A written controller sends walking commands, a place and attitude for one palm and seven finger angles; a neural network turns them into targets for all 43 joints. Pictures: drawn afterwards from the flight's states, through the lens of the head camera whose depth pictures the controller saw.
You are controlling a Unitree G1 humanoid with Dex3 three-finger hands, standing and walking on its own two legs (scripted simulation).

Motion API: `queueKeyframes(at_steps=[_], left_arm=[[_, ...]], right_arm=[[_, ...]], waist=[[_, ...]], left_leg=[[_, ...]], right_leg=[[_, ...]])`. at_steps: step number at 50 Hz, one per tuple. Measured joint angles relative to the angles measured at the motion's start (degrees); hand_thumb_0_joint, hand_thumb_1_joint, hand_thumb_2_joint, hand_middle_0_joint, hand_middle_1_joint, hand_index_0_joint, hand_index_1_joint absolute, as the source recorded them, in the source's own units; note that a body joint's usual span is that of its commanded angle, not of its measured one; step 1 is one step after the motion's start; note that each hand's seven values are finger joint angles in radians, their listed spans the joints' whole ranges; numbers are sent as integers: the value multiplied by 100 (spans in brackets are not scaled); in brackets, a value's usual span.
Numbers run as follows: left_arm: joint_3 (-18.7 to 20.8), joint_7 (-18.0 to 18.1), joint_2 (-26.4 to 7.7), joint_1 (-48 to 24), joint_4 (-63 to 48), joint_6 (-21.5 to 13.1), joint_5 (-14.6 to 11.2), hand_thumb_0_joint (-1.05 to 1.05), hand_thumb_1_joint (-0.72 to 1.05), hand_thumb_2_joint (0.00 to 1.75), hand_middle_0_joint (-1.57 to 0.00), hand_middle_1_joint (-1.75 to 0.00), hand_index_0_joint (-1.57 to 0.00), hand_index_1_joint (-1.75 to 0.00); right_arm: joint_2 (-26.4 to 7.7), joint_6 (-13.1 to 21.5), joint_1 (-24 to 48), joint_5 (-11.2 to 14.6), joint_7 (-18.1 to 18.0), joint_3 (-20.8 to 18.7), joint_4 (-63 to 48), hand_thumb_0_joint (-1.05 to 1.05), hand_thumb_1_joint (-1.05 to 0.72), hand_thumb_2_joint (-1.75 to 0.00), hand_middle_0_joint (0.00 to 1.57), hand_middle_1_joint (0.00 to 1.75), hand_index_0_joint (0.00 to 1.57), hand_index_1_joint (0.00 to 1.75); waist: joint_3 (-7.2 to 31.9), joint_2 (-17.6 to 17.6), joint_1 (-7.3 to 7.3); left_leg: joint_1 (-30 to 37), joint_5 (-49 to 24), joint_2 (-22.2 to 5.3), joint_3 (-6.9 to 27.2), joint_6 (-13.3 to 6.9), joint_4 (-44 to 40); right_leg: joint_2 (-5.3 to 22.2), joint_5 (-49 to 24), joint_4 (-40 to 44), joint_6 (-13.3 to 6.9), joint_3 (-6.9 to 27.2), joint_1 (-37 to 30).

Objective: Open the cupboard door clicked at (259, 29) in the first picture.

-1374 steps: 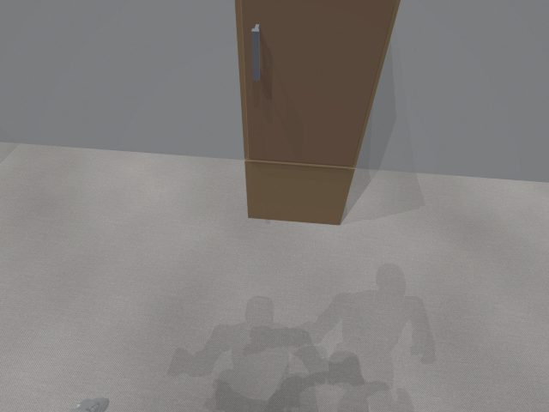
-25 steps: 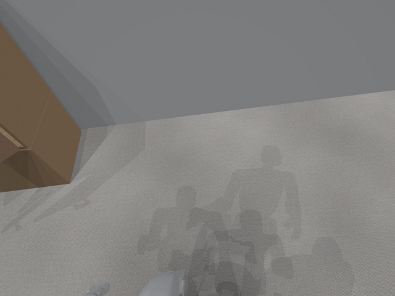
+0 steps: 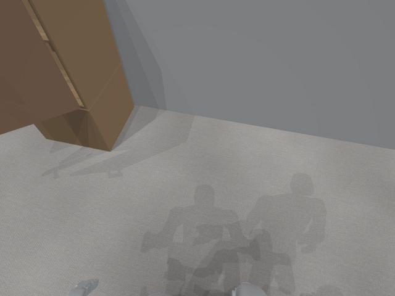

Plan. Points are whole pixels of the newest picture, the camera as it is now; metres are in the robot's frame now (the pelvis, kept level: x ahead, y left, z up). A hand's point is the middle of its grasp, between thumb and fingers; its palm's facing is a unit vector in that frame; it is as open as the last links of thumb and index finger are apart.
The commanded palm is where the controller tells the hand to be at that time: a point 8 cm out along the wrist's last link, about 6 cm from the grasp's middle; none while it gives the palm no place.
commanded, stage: turn to face it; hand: left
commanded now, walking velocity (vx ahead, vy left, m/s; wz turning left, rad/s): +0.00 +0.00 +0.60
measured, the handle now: out of the picture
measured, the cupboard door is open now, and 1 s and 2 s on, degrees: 41 41 41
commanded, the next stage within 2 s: take the last steps up to it in 0.80 s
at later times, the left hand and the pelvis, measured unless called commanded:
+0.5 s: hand out of the picture -0.01 +0.19 -0.18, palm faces +0.35 -0.91 -0.24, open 7.4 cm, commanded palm none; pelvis +0.02 -0.02 -0.01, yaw +19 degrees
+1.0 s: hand out of the picture -0.01 +0.13 -0.15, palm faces +0.49 -0.84 -0.23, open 7.3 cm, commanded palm none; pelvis +0.04 -0.05 +0.01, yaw +28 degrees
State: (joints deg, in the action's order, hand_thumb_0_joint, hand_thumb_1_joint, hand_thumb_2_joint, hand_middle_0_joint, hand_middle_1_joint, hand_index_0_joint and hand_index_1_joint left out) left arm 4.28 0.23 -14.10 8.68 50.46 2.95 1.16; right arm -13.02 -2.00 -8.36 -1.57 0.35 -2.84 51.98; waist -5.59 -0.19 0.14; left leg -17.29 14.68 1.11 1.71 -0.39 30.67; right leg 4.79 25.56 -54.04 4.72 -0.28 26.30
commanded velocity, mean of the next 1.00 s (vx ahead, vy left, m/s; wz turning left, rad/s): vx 0.04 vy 0.02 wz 0.39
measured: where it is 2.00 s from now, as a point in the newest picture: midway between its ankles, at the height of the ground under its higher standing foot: (156, 281)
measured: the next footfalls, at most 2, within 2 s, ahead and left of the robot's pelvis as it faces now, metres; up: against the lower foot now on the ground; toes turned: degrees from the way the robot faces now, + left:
right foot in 0.10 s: +0.06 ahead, -0.15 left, +0.00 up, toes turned +1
left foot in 0.46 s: +0.02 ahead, +0.10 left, +0.00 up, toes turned +23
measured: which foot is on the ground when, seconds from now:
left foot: down 0.00-0.10, up 0.12-0.44, down 0.46-0.80, up 0.82-1.00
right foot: up 0.00-0.08, down 0.10-0.46, up 0.48-0.78, down 0.80-1.00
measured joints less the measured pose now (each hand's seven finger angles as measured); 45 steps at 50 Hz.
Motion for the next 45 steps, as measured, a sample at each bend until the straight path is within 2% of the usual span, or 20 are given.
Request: queueKeyframes(at_steps=[4,5,6,7,9,12,15,20,22,23,24,26,28,30,34,37,39,40,42,45], left_arm=[[-50,-10,34,-62,-151,-116,-17,0,90,90,-20,-30,-20,-30],[-62,0,46,-44,-190,-178,0,0,90,90,-20,-30,-20,-30],[-85,19,105,-55,-193,-222,25,0,90,90,-20,-30,-20,-30],[-117,39,167,-51,-194,-247,35,0,90,90,-20,-30,-20,-30],[-164,78,278,14,-194,-256,33,0,90,90,-20,-30,-20,-30],[-210,100,379,136,-124,-239,40,0,90,90,-20,-30,-20,-30],[-237,82,410,221,-49,-244,53,0,90,90,-20,-30,-20,-30],[-190,53,323,355,52,-283,66,0,90,90,-21,-30,-21,-30],[-145,36,239,452,112,-268,41,0,90,90,-21,-30,-21,-30],[-119,25,214,528,127,-238,16,0,90,90,-21,-30,-21,-30],[-94,26,142,517,174,-176,-1,0,90,90,-21,-30,-21,-30],[-48,63,18,449,278,-22,8,0,90,90,-20,-30,-21,-30],[-14,74,-33,377,374,57,5,0,91,90,-20,-30,-20,-30],[4,52,-48,326,388,70,4,0,91,90,-20,-30,-20,-30],[-15,15,-3,277,332,24,3,0,91,90,-20,-30,-20,-30],[-57,3,74,263,301,-29,-5,0,91,90,-20,-30,-20,-29],[-90,-1,121,295,280,-109,-11,0,91,90,-20,-30,-20,-30],[-105,6,136,335,266,-173,3,0,90,90,-20,-30,-20,-30],[-154,30,274,329,320,-244,35,0,90,90,-20,-30,-20,-30],[-219,57,450,405,352,-286,38,0,90,90,-20,-30,-20,-30]], right_arm=[[-17,-90,-153,17,21,-61,68,1,-90,-90,20,30,21,30],[-36,-113,-196,42,29,-85,72,1,-90,-90,20,30,21,30],[-84,-140,-189,61,32,-127,101,1,-90,-90,20,30,21,30],[-128,-176,-184,64,35,-163,132,1,-90,-90,20,30,21,30],[-190,-244,-157,53,51,-209,199,1,-90,-90,20,30,21,30],[-197,-278,-105,57,95,-217,227,1,-91,-90,20,30,20,30],[-140,-267,-54,75,132,-183,208,1,-91,-90,19,30,20,30],[-61,-205,144,101,149,-107,154,1,-91,-90,19,30,20,30],[-51,-138,207,92,152,-74,85,1,-91,-90,19,30,20,30],[-88,-79,205,74,157,-64,19,1,-91,-90,19,30,20,30],[-57,-23,247,59,133,-71,-1,1,-91,-90,19,30,20,30],[11,40,287,39,77,-31,-35,1,-91,-90,19,30,20,30],[48,69,245,22,4,2,-57,1,-91,-90,20,30,20,30],[74,73,200,10,-42,34,-34,0,-91,-90,20,30,20,30],[110,59,112,-2,-54,79,66,0,-90,-90,20,30,21,30],[130,19,50,-5,-42,82,142,0,-90,-90,20,30,21,30],[138,-13,-10,17,-36,69,194,1,-90,-90,20,30,21,30],[140,-28,-49,43,-28,58,212,1,-90,-90,20,30,21,30],[76,-99,-59,76,-18,2,287,1,-90,-90,20,30,21,30],[19,-204,-70,79,0,-58,435,1,-91,-90,20,30,21,30]], waist=[[75,149,-94],[111,167,-92],[82,250,-104],[55,296,-130],[21,295,-143],[2,176,-191],[-22,-15,-192],[-103,-218,-40],[-83,-261,-4],[-11,-187,-3],[-16,-243,-5],[-51,-326,51],[-13,-284,67],[21,-225,90],[81,-85,100],[117,31,60],[158,78,42],[198,68,47],[151,209,9],[114,224,9]], left_leg=[[-159,98,9,312,176,238],[-268,202,35,364,184,433],[-424,662,46,407,195,870],[-623,1079,84,371,201,1496],[-973,1326,99,158,242,2747],[-1147,1207,-27,-175,352,3414],[-949,1203,-135,-432,410,2786],[-410,1092,-149,-667,345,1325],[-76,560,-124,-752,266,530],[40,122,-172,-692,54,196],[-52,114,-128,-658,-106,320],[-122,290,-84,-609,-177,520],[-80,294,-82,-508,-143,421],[16,170,-81,-421,-94,201],[146,-14,-94,-271,-56,-110],[135,-18,-111,-165,23,-102],[59,66,-101,-102,101,64],[-28,152,-72,-93,139,233],[-296,948,-40,9,155,1050],[-723,1296,43,-37,185,2595]], right_leg=[[-200,-484,1543,-54,-86,-624],[-201,-793,1891,-229,-141,-756],[-210,-830,1828,-375,-236,-757],[-174,-746,1754,-459,-334,-784],[-75,-636,1821,-516,-473,-930],[71,-715,2142,-500,-661,-1183],[238,-766,2344,-490,-877,-1350],[428,-609,2191,-407,-1237,-1400],[501,-429,1896,-337,-1361,-1318],[487,-316,1587,-279,-1405,-1168],[504,90,1095,-197,-1231,-955],[364,590,59,-116,-724,-511],[213,506,-586,-71,-432,-184],[131,261,-774,-56,-268,-9],[28,46,-152,-63,-173,-78],[-90,-48,697,-90,-205,-399],[-168,-503,1546,-112,-269,-776],[-166,-745,1939,-240,-274,-935],[-189,-689,1855,-494,-402,-969],[-126,-673,2046,-582,-526,-1160]])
